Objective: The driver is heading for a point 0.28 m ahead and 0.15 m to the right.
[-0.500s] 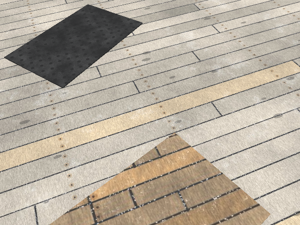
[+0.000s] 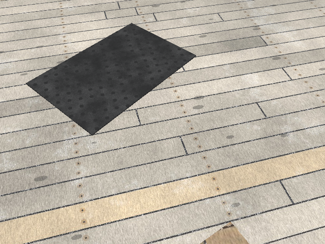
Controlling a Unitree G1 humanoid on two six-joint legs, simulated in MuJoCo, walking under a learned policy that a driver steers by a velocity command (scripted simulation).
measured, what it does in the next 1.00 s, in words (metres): walks ahead: right foot, then left foot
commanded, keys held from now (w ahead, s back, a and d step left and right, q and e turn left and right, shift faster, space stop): w+e+shift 0.10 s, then shift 0.90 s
